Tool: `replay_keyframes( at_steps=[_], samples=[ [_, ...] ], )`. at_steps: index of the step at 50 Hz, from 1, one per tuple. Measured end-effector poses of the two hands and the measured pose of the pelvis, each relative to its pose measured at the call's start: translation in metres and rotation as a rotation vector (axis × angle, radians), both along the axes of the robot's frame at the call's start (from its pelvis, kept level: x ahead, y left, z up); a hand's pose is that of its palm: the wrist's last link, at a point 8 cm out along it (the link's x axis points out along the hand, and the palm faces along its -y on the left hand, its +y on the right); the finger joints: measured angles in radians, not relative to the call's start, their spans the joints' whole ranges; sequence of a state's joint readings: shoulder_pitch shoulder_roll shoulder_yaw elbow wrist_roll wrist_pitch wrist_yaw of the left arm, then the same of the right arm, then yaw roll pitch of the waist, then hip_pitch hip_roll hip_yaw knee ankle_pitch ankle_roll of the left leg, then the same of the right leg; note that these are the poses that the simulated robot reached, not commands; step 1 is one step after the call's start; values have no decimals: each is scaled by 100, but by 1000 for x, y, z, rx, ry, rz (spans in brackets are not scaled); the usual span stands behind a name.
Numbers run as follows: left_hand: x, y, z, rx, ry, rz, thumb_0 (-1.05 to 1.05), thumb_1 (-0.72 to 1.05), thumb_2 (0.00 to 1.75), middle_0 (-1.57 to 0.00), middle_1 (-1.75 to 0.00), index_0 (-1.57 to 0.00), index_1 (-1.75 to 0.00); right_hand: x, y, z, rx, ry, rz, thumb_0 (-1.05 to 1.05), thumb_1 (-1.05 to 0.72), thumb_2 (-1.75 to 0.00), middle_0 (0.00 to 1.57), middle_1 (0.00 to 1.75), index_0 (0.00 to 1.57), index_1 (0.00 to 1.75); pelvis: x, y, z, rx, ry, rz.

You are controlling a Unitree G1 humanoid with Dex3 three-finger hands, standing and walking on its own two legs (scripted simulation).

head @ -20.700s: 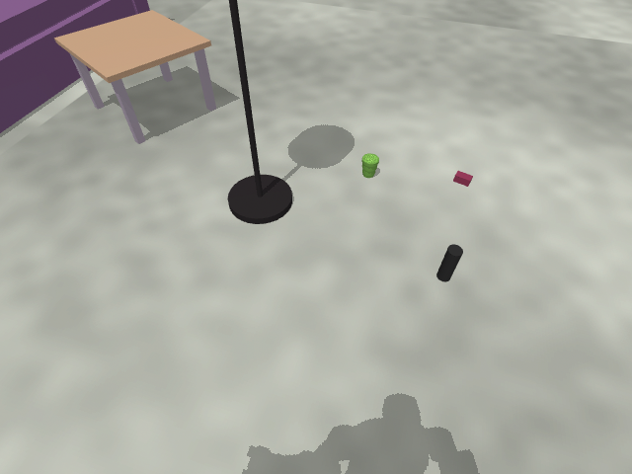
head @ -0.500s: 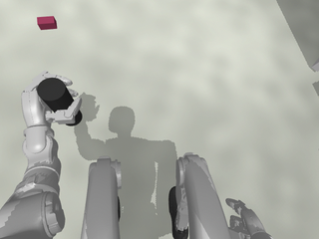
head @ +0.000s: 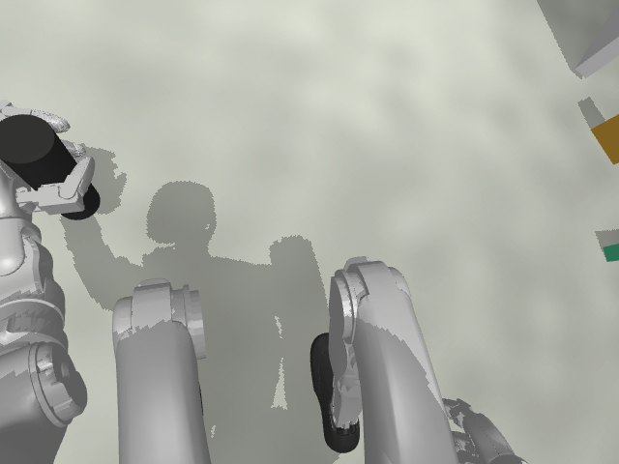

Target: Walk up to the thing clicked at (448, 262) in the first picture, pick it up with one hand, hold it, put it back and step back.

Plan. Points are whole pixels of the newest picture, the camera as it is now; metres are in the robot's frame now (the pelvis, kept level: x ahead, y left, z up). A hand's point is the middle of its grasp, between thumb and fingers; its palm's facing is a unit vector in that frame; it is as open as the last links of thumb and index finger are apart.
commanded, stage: crouch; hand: left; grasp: from the side
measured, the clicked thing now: (55, 175) +0.46 +0.26 -0.09
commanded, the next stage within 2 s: lower in 0.36 s
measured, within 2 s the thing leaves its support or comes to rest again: rests again in 1.58 s
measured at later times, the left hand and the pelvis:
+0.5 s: hand (75, 180) +0.47 +0.26 -0.12, palm faces +0.23 -0.97 -0.01, open 7.4 cm; pelvis +0.00 +0.01 -0.03, yaw -3 degrees
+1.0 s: hand (92, 192) +0.48 +0.25 -0.19, palm faces +0.25 -0.97 +0.00, open 7.4 cm; pelvis +0.00 +0.02 -0.04, yaw -6 degrees
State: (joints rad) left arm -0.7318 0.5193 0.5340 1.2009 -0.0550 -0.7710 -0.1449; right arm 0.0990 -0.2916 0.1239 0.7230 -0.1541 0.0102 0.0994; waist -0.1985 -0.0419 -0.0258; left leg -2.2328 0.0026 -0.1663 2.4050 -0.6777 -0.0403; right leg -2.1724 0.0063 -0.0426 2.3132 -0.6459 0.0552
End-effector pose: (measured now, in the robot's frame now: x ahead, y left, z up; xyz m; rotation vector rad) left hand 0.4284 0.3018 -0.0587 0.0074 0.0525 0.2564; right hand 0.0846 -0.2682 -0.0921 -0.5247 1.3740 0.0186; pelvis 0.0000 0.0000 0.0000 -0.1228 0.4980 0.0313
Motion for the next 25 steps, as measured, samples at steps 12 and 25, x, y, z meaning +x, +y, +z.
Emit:
replay_keyframes(
  at_steps=[12, 25],
  samples=[
    [4, 3, -37, 1, 10, -17, 1, -10, 114, -88, -107, -89, -108, 9, -2, -8, -35, 33, 74, 0, -92, -90, 21, 30, 21, 30, 2, 3, -18, -27, -31, -13],
    [9, 2, -62, -3, 11, -28, 1, -10, 114, -88, -107, -89, -108, 13, 0, -10, -59, 66, 123, 0, -92, -90, 21, 30, 21, 30, 4, 6, -28, -53, -58, -22]
  ],
)
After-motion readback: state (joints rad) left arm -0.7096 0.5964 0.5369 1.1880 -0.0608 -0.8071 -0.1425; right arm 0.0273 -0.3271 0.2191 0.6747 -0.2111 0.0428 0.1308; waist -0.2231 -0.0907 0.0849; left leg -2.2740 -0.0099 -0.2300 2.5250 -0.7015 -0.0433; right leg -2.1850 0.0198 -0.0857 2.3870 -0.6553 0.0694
